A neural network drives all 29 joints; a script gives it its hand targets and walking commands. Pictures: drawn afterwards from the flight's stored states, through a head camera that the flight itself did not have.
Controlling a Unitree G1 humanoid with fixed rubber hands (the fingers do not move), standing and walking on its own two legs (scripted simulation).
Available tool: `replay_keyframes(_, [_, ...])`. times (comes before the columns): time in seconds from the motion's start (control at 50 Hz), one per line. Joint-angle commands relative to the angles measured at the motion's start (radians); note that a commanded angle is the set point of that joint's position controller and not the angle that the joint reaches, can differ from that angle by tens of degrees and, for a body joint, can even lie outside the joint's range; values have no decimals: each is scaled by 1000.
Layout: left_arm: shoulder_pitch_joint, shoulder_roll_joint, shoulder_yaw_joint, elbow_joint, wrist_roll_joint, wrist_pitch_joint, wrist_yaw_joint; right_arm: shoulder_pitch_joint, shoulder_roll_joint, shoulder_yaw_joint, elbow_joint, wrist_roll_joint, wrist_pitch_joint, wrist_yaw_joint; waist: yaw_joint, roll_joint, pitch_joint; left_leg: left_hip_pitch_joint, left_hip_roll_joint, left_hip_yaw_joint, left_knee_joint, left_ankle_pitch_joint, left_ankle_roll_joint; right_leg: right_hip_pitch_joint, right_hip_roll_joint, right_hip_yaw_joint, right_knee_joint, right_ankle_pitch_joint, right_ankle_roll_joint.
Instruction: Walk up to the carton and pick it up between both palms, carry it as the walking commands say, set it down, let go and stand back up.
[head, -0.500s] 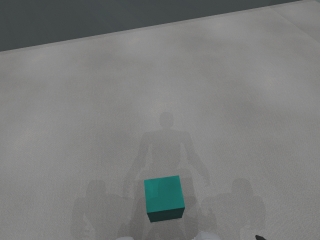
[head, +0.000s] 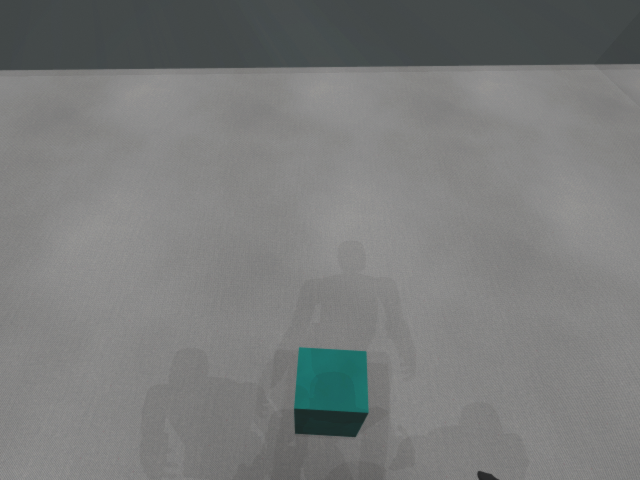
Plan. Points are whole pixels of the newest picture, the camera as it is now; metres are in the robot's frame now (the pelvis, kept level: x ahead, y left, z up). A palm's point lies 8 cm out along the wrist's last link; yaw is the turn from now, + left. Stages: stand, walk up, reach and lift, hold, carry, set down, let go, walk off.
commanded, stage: walk up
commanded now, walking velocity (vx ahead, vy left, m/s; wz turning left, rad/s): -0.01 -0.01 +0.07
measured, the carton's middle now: (328, 394) +0.40 -0.02 -0.64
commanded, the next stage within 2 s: stand in 1.66 s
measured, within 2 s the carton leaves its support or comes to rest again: neither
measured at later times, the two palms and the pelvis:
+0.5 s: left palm out of the picture -0.01 +0.23 -0.15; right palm out of the picture -0.01 -0.18 -0.14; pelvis +0.01 +0.03 +0.01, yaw -1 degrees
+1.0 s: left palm out of the picture -0.01 +0.23 -0.15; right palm out of the picture -0.01 -0.17 -0.14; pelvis +0.02 +0.02 +0.01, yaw -1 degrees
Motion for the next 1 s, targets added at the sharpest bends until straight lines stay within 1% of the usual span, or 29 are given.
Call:
replay_keyframes(0.0, [-25,36,-4,-46,6,-4,-4,13,-126,-23,-9,-20,-27,-21,-25,153,70,-127,278,-262,-319,2,89,19,31,111,104,-98,37])
replay_keyframes(0.02, [38,-25,-22,-13,6,-2,-11,-11,-73,-1,-1,-16,-25,-18,10,192,62,-33,230,-163,-284,62,73,-18,51,99,99,-83,26])
replay_keyframes(0.04, [88,4,-14,2,11,-4,-4,-10,-97,-13,3,-13,-36,-21,22,177,66,-50,228,-142,-243,197,90,26,41,140,107,-66,21])
replay_keyframes(0.08, [56,42,6,11,14,-14,2,60,-125,-21,22,-16,-56,-32,-26,151,80,-27,225,-142,-233,258,76,39,54,144,74,-85,30])
replay_keyframes(0.1, [61,28,-9,4,2,-28,9,82,-99,-17,51,-14,-57,-35,2,183,84,-25,221,-111,-216,232,83,53,39,167,17,-36,17])
replay_keyframes(0.12, [80,4,-13,36,9,-28,12,50,-108,-17,38,-13,-46,-32,-1,102,46,11,211,-103,-173,265,79,98,61,128,-43,18,20])
replay_keyframes(0.14, [82,17,-15,27,7,-32,21,82,-118,-24,39,-2,-49,-37,-29,186,39,-16,201,-103,-167,238,73,132,43,144,-105,86,16])
replay_keyframes(0.16, [82,44,-9,40,12,-36,31,106,-40,-10,69,-8,-47,-31,-23,68,22,-33,194,-131,-164,175,63,197,35,135,-113,99,8])
replay_keyframes(0.18, [98,42,-11,41,20,-39,27,125,-66,-11,76,-9,-49,-33,-36,106,14,-92,170,-128,-165,162,51,282,16,139,-110,116,12])
replay_keyframes(0.22, [87,38,-16,60,27,-38,37,115,-41,0,96,15,-53,-33,-36,-31,46,-57,123,-46,-135,213,24,246,-23,187,-138,276,5])
replay_keyframes(0.26, [132,9,-24,88,21,-42,41,159,-12,0,111,15,-57,-37,-47,17,-17,24,126,-15,-89,338,4,229,-15,173,-122,361,2])
replay_keyframes(0.28, [95,-20,-24,91,19,-44,42,165,20,9,120,14,-58,-37,-43,-10,-8,20,133,-60,-113,341,9,205,-14,182,-119,301,-1])
replay_keyframes(0.3, [83,-8,-16,85,2,-37,38,196,-10,2,112,9,-50,-42,-50,34,70,-9,151,-73,-138,393,-10,178,2,155,-116,238,5])
replay_keyframes(0.36, [109,-33,-25,102,2,-39,46,150,9,-4,107,7,-50,-43,-26,85,28,-6,154,-107,-146,302,31,220,12,166,-146,164,-1])
replay_keyframes(0.4, [101,5,-22,110,17,-39,49,196,7,4,127,10,-57,-42,-37,36,70,6,136,-75,-144,250,12,177,5,191,-166,204,1])
replay_keyframes(0.42, [68,47,-13,112,1,-41,46,194,-25,-2,142,7,-60,-47,-45,87,54,13,153,-81,-138,351,-1,199,1,190,-156,220,-4])
replay_keyframes(0.44, [83,19,-20,121,12,-37,46,235,-7,-6,156,12,-64,-48,-44,54,36,29,152,-87,-158,364,-9,185,1,188,-123,181,-14])
replay_keyframes(0.48, [113,-2,-19,136,3,-40,50,199,-1,-3,149,2,-67,-43,-25,128,41,1,162,-93,-161,342,5,211,15,157,-138,136,5])
replay_keyframes(0.5, [94,12,-19,116,11,-48,54,197,-21,-9,145,12,-68,-46,-36,120,6,46,159,-68,-151,385,16,202,7,180,-149,191,-2])
replay_keyframes(0.52, [95,9,-26,140,6,-41,52,206,20,0,146,13,-68,-46,-35,23,19,44,158,-57,-129,413,5,194,6,160,-106,221,-7])
replay_keyframes(0.56, [75,-21,-23,137,15,-31,52,229,10,2,147,16,-64,-48,-33,108,90,-16,151,-72,-158,375,-7,200,13,168,-134,179,8])
replay_keyframes(0.64, [106,-30,-29,152,5,-29,50,229,-17,-6,131,14,-62,-55,-44,62,44,41,155,-57,-141,414,-6,189,25,152,-137,182,14])
replay_keyframes(0.7, [62,-25,-20,151,-8,-39,47,255,32,-1,140,19,-58,-58,-56,100,45,18,149,-58,-99,446,3,187,14,162,-122,261,0])
replay_keyframes(0.74, [98,-55,-25,156,0,-35,54,259,50,4,155,21,-56,-60,-50,41,29,52,151,-66,-118,418,0,200,6,175,-127,267,0])
replay_keyframes(0.82, [60,-13,-26,149,7,-41,56,233,11,4,147,20,-65,-61,-46,105,66,26,144,-58,-117,375,1,182,-3,196,-137,254,-7])
replay_keyframes(0.88, [77,5,-21,166,1,-38,59,264,39,12,157,14,-66,-56,-56,65,19,55,156,-84,-128,331,1,211,-5,204,-142,225,-10])
replay_keyframes(0.92, [101,-33,-31,163,7,-45,60,268,15,2,172,16,-61,-56,-31,-1,54,33,155,-87,-135,323,14,204,8,181,-142,195,-2])
replay_keyframes(0.94, [82,3,-18,155,-8,-42,56,247,28,3,150,13,-63,-50,-31,67,109,-15,152,-79,-131,298,5,182,8,194,-142,182,-1])
replay_keyframes(0.98, [79,-32,-34,149,4,-37,53,278,14,3,162,23,-62,-56,-49,99,73,27,157,-54,-120,400,-14,187,6,180,-109,239,-9])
